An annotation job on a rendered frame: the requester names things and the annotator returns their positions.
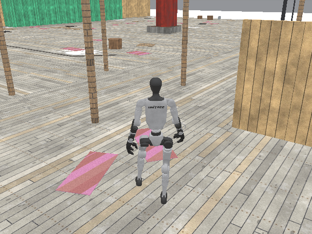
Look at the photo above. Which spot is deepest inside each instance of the right robot upper arm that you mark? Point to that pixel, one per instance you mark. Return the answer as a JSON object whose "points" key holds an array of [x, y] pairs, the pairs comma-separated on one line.
{"points": [[171, 103]]}

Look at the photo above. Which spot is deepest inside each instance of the left robot upper arm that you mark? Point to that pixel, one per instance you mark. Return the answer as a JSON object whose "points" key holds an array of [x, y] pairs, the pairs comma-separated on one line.
{"points": [[138, 111]]}

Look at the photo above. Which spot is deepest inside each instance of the left robot hand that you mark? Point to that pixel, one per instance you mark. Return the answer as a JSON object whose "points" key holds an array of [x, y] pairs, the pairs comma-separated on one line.
{"points": [[129, 148]]}

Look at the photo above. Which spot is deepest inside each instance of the right robot hand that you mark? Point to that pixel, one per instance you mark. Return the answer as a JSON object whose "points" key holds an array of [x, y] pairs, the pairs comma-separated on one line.
{"points": [[181, 136]]}

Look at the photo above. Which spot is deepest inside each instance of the right robot forearm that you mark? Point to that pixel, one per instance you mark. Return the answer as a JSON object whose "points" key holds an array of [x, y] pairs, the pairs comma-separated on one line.
{"points": [[179, 127]]}

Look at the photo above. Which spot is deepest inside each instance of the left robot forearm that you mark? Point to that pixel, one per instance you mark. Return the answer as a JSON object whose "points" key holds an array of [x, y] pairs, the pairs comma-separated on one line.
{"points": [[132, 133]]}

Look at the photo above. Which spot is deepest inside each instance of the robot right foot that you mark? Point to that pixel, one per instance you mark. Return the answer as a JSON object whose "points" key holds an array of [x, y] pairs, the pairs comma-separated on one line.
{"points": [[163, 199]]}

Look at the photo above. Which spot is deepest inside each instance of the right robot thigh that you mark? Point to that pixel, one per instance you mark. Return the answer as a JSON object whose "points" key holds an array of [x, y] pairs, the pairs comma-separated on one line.
{"points": [[167, 150]]}

